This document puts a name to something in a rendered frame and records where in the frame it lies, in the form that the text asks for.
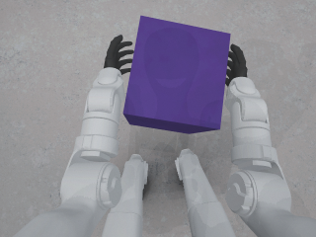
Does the right robot forearm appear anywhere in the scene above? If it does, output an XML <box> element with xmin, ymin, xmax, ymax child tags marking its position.
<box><xmin>224</xmin><ymin>77</ymin><xmax>291</xmax><ymax>198</ymax></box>

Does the robot thigh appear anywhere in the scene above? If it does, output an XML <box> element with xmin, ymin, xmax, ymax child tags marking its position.
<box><xmin>175</xmin><ymin>153</ymin><xmax>236</xmax><ymax>237</ymax></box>
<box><xmin>101</xmin><ymin>159</ymin><xmax>148</xmax><ymax>237</ymax></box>

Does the left robot forearm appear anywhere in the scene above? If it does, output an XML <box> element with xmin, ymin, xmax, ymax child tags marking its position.
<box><xmin>60</xmin><ymin>67</ymin><xmax>125</xmax><ymax>197</ymax></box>

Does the carton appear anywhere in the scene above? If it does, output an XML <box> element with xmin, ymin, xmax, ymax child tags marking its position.
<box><xmin>123</xmin><ymin>16</ymin><xmax>231</xmax><ymax>134</ymax></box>

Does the right robot thigh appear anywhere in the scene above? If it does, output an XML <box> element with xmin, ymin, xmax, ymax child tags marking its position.
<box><xmin>175</xmin><ymin>153</ymin><xmax>236</xmax><ymax>237</ymax></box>

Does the robot left hand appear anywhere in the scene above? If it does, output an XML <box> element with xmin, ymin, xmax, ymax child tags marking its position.
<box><xmin>104</xmin><ymin>35</ymin><xmax>134</xmax><ymax>75</ymax></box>

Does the left robot upper arm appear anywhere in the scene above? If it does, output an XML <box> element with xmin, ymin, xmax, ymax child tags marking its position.
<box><xmin>13</xmin><ymin>162</ymin><xmax>122</xmax><ymax>237</ymax></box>

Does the robot right hand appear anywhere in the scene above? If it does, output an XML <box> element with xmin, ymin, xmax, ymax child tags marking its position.
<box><xmin>225</xmin><ymin>43</ymin><xmax>248</xmax><ymax>88</ymax></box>

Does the right robot upper arm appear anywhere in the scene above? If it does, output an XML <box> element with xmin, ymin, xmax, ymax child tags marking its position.
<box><xmin>225</xmin><ymin>169</ymin><xmax>316</xmax><ymax>237</ymax></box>

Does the left robot thigh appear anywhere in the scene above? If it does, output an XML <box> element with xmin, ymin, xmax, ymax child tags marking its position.
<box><xmin>101</xmin><ymin>159</ymin><xmax>148</xmax><ymax>237</ymax></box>

